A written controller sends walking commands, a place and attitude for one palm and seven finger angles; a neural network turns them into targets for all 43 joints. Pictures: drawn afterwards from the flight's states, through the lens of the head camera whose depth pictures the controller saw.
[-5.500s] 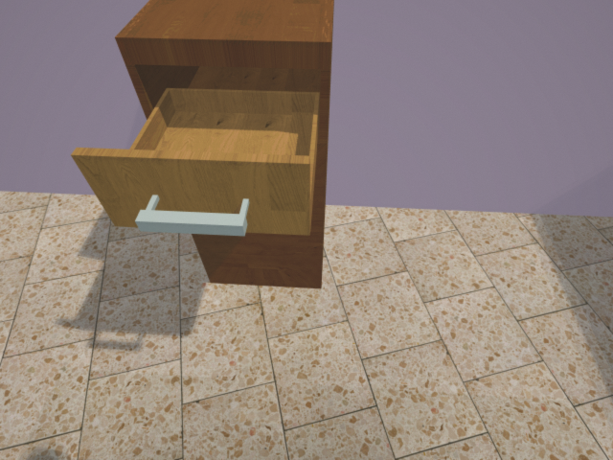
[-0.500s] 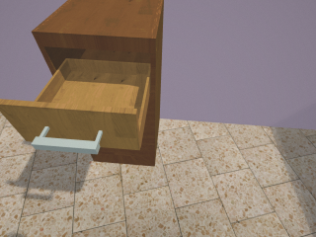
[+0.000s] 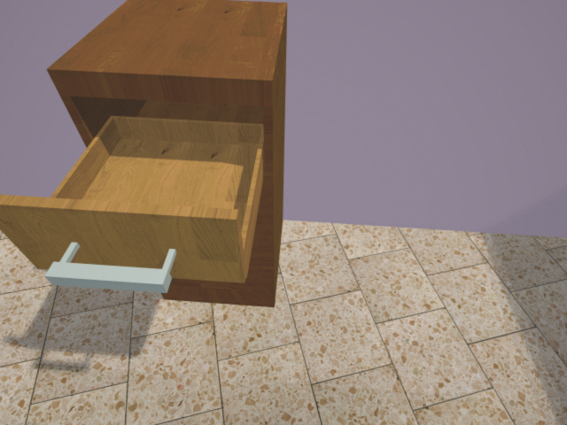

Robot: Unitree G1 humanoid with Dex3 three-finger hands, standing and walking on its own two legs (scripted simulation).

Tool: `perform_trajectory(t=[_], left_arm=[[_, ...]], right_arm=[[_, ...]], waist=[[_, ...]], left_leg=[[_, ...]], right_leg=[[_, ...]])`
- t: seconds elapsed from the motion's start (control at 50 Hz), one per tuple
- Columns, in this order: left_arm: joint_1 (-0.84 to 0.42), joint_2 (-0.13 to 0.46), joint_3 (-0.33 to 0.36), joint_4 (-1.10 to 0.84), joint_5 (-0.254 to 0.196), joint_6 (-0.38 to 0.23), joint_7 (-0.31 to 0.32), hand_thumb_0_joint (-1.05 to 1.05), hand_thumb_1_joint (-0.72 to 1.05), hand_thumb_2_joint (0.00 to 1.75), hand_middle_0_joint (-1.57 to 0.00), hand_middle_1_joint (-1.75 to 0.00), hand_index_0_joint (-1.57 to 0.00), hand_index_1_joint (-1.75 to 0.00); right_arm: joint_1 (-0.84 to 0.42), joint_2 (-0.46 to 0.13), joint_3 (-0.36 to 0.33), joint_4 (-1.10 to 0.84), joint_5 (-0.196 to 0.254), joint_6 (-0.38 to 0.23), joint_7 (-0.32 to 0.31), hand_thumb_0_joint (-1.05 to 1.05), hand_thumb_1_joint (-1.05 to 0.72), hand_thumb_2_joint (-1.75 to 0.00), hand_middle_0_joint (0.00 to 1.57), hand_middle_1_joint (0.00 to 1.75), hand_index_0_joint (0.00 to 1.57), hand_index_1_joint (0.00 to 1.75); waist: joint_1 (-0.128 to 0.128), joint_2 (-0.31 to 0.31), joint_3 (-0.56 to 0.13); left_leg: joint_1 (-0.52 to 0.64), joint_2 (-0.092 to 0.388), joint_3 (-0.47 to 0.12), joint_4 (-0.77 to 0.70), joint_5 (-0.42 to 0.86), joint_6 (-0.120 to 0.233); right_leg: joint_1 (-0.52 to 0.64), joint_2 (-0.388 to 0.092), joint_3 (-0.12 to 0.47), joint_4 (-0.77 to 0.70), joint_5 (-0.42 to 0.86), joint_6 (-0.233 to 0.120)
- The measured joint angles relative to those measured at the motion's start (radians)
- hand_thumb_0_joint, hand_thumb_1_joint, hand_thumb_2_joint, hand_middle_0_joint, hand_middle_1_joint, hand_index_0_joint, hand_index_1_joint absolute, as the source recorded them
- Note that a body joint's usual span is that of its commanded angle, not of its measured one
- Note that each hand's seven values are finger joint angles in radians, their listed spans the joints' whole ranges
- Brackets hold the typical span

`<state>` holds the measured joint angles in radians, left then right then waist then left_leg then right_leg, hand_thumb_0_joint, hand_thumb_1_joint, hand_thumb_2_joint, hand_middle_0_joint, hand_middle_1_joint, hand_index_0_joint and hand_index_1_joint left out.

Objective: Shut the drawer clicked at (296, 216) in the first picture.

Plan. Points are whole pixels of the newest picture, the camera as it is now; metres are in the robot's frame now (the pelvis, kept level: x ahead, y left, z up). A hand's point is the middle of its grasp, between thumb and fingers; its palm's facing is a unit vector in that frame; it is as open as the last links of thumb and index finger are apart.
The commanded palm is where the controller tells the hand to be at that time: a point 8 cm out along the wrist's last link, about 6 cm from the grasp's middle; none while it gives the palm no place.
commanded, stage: shuffle to correct the standing spot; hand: left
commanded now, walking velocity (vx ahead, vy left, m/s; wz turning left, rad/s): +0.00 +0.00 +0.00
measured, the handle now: (116, 264) +0.34 +0.29 +0.01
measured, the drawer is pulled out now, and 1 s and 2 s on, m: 0.30 0.30 0.30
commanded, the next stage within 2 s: come to a stop and stand still in 0.66 s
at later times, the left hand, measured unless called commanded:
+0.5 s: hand out of the picture +0.02 +0.22 -0.18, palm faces +0.03 -0.97 -0.26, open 7.3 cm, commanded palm none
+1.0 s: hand out of the picture +0.05 +0.32 -0.19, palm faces +0.07 -0.96 -0.26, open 7.3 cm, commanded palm none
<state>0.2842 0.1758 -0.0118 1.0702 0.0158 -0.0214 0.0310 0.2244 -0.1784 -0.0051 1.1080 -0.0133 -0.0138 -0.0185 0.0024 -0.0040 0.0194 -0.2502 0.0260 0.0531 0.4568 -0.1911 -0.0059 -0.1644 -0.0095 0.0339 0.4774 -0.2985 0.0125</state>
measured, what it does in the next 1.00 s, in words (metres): steps to the left: left foot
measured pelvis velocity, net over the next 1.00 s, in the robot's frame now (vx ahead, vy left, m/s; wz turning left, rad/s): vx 0.04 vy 0.11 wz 0.01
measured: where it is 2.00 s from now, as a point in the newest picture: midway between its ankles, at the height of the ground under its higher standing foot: outside the picture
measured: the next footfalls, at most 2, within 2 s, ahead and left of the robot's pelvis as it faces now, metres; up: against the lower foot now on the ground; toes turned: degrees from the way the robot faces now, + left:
left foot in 0.88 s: +0.09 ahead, +0.24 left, +0.00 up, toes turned +0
right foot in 1.14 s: +0.08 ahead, +0.01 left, +0.00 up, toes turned -3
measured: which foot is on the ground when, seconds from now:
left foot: down 0.00-0.56, up 0.58-0.86, down 0.88-1.00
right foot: down 0.00-0.86, up 0.88-1.00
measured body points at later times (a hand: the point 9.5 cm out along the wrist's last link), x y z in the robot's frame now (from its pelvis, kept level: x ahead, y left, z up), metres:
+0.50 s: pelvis +0.02 +0.03 -0.01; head +0.05 +0.02 +0.44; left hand +0.02 +0.27 -0.16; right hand +0.05 -0.21 -0.17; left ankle +0.03 +0.12 -0.74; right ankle -0.02 -0.09 -0.73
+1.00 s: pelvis +0.04 +0.11 -0.01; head +0.06 +0.12 +0.44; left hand +0.05 +0.37 -0.17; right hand +0.12 -0.13 -0.15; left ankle +0.07 +0.25 -0.74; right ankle +0.00 -0.03 -0.70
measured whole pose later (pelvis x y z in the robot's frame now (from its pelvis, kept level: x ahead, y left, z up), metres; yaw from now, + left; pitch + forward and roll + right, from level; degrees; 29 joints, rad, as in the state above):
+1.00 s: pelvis +0.04 +0.11 -0.01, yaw +1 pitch +0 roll +1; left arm 0.29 0.25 0.05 1.00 0.02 0.03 0.03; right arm 0.18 -0.16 -0.01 0.97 -0.04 0.00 -0.02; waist 0.02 -0.06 0.04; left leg -0.33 0.04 0.04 0.59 -0.26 -0.02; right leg -0.38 -0.07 -0.02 0.92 -0.52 0.02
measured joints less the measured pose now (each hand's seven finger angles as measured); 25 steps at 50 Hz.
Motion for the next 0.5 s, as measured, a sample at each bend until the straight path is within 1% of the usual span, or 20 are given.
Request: perform_trajectory(t=[0.12,0.22,0.28,0.36,0.38,0.42,0.46,0.5], left_arm=[[0.003,0.005,0.001,0.004,0.000,0.002,0.000,0.00,0.91,0.90,-0.19,-0.30,-0.20,-0.30],[0.019,-0.004,0.009,-0.004,0.002,0.012,-0.001,0.00,0.91,0.90,-0.19,-0.30,-0.20,-0.30],[0.034,-0.010,0.017,-0.012,0.003,0.019,-0.001,0.00,0.91,0.90,-0.20,-0.30,-0.21,-0.30],[0.048,-0.007,0.030,-0.022,0.006,0.032,0.002,0.00,0.91,0.90,-0.20,-0.30,-0.21,-0.30],[0.049,-0.004,0.033,-0.025,0.007,0.037,0.003,0.00,0.91,0.90,-0.20,-0.30,-0.21,-0.30],[0.044,0.003,0.038,-0.030,0.009,0.046,0.005,0.00,0.91,0.90,-0.20,-0.30,-0.21,-0.30],[0.035,0.008,0.042,-0.035,0.009,0.051,0.007,0.00,0.91,0.90,-0.20,-0.30,-0.21,-0.30],[0.023,0.008,0.044,-0.039,0.008,0.051,0.007,0.00,0.91,0.90,-0.20,-0.30,-0.20,-0.30]], right_arm=[[0.007,-0.007,0.001,0.007,0.000,0.003,0.001,0.00,-0.90,-0.90,0.20,0.30,0.19,0.29],[0.026,-0.014,-0.003,-0.005,-0.003,0.021,0.006,0.00,-0.90,-0.90,0.20,0.30,0.19,0.29],[0.041,-0.020,-0.007,-0.019,-0.005,0.031,0.009,0.00,-0.90,-0.90,0.20,0.30,0.19,0.29],[0.050,-0.024,-0.011,-0.042,-0.006,0.033,0.009,0.00,-0.90,-0.90,0.20,0.30,0.19,0.29],[0.050,-0.023,-0.011,-0.050,-0.006,0.031,0.008,0.00,-0.90,-0.90,0.20,0.30,0.19,0.29],[0.049,-0.021,-0.012,-0.070,-0.008,0.029,0.007,0.00,-0.90,-0.90,0.20,0.30,0.19,0.29],[0.042,-0.017,-0.011,-0.088,-0.009,0.029,0.004,0.00,-0.90,-0.90,0.20,0.30,0.19,0.29],[0.035,-0.013,-0.010,-0.103,-0.012,0.031,0.003,0.00,-0.90,-0.90,0.20,0.30,0.19,0.29]], waist=[[0.001,0.003,0.004],[0.007,0.009,0.001],[0.011,0.008,0.001],[0.017,-0.008,0.006],[0.018,-0.013,0.008],[0.022,-0.018,0.014],[0.027,-0.017,0.023],[0.025,-0.008,0.029]], left_leg=[[0.007,-0.001,0.001,-0.003,-0.004,-0.001],[-0.003,-0.006,0.002,0.032,-0.030,0.003],[-0.011,-0.015,0.004,0.064,-0.054,0.010],[-0.012,-0.039,0.018,0.095,-0.083,0.029],[-0.016,-0.044,0.022,0.103,-0.090,0.035],[-0.024,-0.052,0.034,0.118,-0.102,0.047],[-0.025,-0.053,0.053,0.118,-0.106,0.056],[-0.024,-0.054,0.065,0.111,-0.103,0.059]], right_leg=[[0.008,-0.001,0.001,-0.005,-0.003,0.000],[0.003,-0.007,0.001,0.021,-0.026,0.002],[0.000,-0.017,0.002,0.044,-0.047,0.010],[-0.008,-0.042,0.015,0.087,-0.080,0.026],[-0.015,-0.048,0.019,0.103,-0.091,0.022],[-0.048,-0.059,0.008,0.163,-0.126,-0.003],[-0.099,-0.064,-0.025,0.254,-0.192,-0.019],[-0.128,-0.064,-0.065,0.286,-0.200,-0.028]])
